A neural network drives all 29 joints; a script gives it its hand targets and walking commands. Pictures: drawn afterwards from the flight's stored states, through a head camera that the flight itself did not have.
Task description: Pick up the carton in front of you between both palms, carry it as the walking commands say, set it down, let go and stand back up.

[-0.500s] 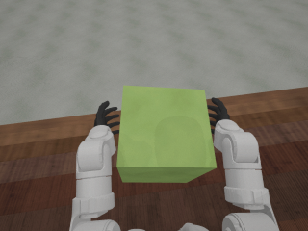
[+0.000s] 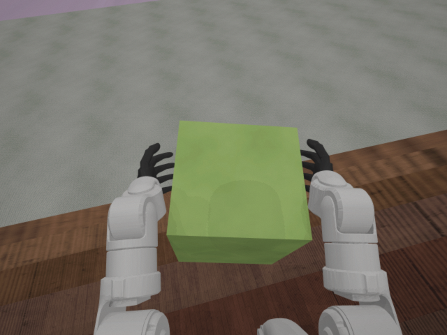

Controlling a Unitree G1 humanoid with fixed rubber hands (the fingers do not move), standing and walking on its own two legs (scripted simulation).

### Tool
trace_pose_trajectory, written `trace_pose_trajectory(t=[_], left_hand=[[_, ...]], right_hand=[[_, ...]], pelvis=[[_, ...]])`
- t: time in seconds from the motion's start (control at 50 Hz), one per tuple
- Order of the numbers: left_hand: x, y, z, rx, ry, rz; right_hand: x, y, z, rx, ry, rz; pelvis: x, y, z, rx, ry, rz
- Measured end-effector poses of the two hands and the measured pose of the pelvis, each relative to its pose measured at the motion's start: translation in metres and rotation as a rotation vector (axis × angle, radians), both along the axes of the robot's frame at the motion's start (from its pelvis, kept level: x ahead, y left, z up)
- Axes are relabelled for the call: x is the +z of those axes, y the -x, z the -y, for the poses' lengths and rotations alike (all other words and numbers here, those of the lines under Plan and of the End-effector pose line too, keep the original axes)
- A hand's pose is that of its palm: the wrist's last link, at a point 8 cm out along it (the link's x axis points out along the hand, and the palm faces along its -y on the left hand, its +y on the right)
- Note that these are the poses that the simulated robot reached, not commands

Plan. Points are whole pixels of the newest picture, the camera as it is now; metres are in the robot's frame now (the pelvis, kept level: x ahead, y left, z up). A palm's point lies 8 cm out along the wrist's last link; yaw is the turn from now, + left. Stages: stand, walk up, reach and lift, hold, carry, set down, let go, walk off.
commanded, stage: carry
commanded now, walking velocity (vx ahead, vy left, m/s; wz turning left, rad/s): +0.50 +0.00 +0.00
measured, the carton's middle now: (231, 201) +0.35 -0.01 +0.04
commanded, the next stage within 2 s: none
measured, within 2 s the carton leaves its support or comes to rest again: neither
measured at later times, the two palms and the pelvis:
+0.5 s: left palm (172, 146) +0.67 +0.15 -0.08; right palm (263, 131) +0.70 -0.14 -0.08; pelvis +0.36 -0.04 -0.16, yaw +1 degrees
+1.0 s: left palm (186, 118) +1.06 +0.15 -0.26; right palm (249, 113) +1.05 -0.15 -0.25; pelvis +0.73 +0.02 -0.33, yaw +1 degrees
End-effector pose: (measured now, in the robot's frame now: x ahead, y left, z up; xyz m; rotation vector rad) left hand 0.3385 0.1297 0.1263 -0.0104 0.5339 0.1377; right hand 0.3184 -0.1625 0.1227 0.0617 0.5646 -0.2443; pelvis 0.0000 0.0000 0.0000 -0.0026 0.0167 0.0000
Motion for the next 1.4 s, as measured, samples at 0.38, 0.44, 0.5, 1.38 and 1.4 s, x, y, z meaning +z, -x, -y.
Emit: trace_pose_trajectory(t=[0.38,0.44,0.5,1.38,1.4], left_hand=[[-0.146,-0.269,-0.004,0.136,0.018,-0.012],[-0.177,-0.299,-0.016,0.18,0.011,-0.068],[-0.206,-0.33,-0.022,0.206,0.027,-0.156],[-0.526,-0.999,-0.045,0.187,0.037,-0.192],[-0.532,-1.015,-0.045,0.181,0.033,-0.195]], right_hand=[[-0.136,-0.31,-0.003,0.102,0.034,-0.008],[-0.168,-0.354,-0.016,0.139,0.044,-0.061],[-0.202,-0.386,-0.023,0.139,0.032,-0.152],[-0.525,-1.051,-0.047,0.111,0.012,-0.174],[-0.533,-1.065,-0.046,0.102,0.004,-0.177]], pelvis=[[-0.132,-0.288,0.028,0.008,0.0,0.0],[-0.149,-0.325,0.034,0.0,0.023,-0.012],[-0.158,-0.363,0.037,0.013,0.02,-0.017],[-0.467,-1.035,0.007,0.021,0.01,-0.021],[-0.472,-1.049,0.005,0.017,0.007,-0.024]])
